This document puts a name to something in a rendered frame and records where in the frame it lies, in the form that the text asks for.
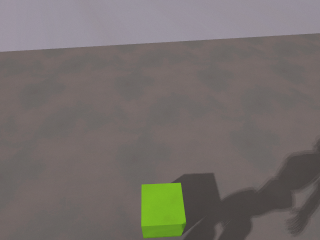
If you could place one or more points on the carton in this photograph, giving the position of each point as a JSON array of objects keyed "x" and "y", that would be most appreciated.
[{"x": 162, "y": 210}]

